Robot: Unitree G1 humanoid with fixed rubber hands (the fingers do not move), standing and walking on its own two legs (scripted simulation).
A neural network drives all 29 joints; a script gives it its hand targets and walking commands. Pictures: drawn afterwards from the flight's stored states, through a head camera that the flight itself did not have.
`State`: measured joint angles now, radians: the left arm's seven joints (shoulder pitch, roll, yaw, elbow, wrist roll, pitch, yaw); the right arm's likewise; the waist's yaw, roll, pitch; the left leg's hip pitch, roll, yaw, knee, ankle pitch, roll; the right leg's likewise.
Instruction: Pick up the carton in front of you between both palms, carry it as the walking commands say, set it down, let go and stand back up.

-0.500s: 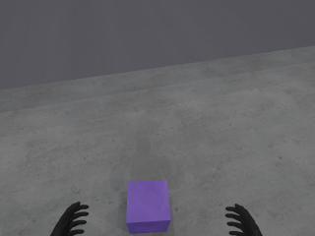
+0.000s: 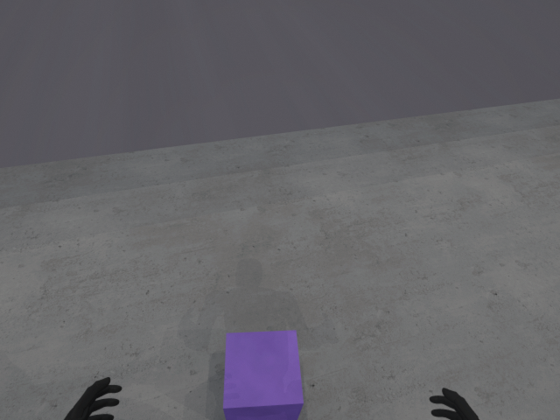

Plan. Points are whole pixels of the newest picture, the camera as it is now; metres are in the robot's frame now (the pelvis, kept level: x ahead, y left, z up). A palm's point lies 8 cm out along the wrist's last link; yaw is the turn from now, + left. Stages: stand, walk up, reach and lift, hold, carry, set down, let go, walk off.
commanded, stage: stand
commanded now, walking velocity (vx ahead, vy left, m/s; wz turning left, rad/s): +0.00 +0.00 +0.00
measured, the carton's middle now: (261, 380) +0.40 +0.02 -0.65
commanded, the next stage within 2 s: none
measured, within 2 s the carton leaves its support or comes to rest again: neither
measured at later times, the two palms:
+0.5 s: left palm out of the picture +0.13 +0.30 -0.09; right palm out of the picture +0.13 -0.29 -0.08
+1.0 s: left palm out of the picture +0.09 +0.31 -0.10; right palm out of the picture +0.09 -0.30 -0.08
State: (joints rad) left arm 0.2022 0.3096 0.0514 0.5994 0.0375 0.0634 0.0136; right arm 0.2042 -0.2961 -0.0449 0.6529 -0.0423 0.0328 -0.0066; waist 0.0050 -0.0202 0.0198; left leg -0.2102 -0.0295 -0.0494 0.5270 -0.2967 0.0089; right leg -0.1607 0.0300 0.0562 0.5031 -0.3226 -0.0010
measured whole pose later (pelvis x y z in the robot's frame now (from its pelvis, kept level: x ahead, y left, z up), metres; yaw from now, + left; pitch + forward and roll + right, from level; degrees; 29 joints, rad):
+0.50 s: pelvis +0.01 +0.01 +0.00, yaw +0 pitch -1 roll +0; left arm 0.17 0.35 0.03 0.83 0.03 0.00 0.03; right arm 0.16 -0.34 -0.03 0.84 -0.03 0.00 -0.02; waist 0.00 -0.02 0.02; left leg -0.16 -0.04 -0.04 0.46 -0.27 0.02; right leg -0.11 0.02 0.07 0.43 -0.29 0.01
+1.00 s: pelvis -0.01 +0.01 +0.01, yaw +0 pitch -2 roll +0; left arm 0.15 0.37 0.02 0.95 0.02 -0.01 0.02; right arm 0.14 -0.37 -0.01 0.96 -0.02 -0.01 -0.02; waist 0.00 -0.01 0.02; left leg -0.14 -0.03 -0.04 0.39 -0.21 0.02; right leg -0.09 0.02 0.06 0.36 -0.24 0.01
